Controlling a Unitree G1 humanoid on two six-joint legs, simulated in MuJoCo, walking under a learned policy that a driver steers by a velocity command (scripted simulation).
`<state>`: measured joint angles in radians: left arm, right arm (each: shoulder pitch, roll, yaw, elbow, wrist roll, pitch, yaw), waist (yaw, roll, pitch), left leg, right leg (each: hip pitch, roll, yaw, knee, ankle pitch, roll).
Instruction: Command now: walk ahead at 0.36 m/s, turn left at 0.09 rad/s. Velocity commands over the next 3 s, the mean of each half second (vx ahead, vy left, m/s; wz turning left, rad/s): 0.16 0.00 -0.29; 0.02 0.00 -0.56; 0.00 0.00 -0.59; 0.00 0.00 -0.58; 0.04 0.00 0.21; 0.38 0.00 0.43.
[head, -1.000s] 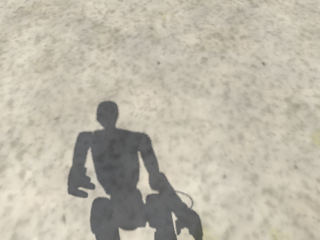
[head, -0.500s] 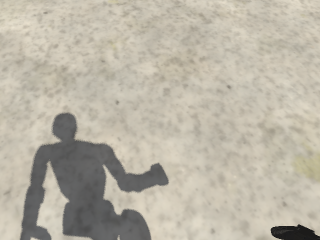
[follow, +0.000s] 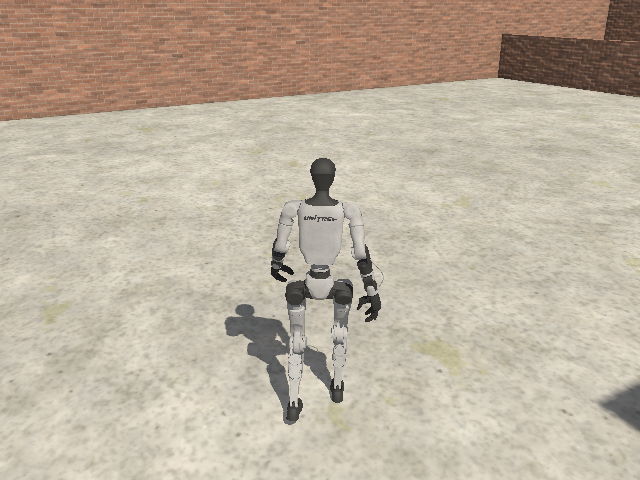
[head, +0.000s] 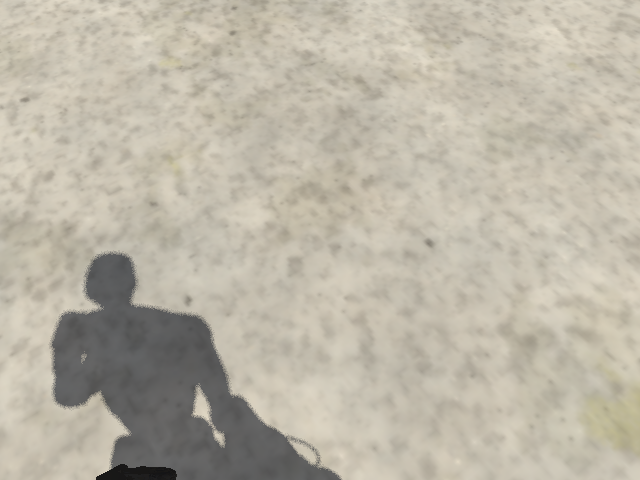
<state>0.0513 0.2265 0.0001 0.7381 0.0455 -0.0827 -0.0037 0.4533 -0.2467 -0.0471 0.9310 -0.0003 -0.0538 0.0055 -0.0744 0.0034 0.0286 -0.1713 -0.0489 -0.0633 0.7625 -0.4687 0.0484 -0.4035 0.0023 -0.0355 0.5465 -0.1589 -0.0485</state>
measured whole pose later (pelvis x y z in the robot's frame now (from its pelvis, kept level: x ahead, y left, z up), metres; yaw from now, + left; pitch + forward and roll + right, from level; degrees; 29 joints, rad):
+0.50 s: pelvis +0.10 +0.02 +0.01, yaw -12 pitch +0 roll -1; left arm 0.27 0.28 0.08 0.87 0.02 0.04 0.01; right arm 0.15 -0.23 -0.02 0.80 -0.02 0.01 -0.05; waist 0.04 -0.04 0.05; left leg -0.29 0.00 0.06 0.49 -0.20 0.05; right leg -0.41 0.09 0.04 0.97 -0.50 -0.02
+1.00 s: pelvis +0.06 -0.02 +0.01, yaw -29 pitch +0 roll +1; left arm 0.20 0.28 0.06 0.76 0.01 0.05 0.00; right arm 0.20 -0.31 -0.07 0.79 -0.02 0.06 -0.01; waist -0.01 0.05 0.07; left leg -0.49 0.03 0.00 1.03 -0.38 -0.04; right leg -0.22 0.07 0.04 0.44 -0.22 -0.08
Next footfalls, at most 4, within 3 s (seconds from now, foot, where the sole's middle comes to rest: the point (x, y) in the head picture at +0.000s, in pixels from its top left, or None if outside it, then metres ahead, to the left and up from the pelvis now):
0.40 left None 0.19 0.09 -0.77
0.82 right None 0.07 -0.10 -0.77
1.38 left None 0.17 0.05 -0.77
1.86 right None -0.01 -0.06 -0.77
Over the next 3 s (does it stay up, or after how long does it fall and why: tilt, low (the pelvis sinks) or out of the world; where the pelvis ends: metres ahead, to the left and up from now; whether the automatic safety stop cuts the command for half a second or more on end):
stays up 0.15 -0.16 0.01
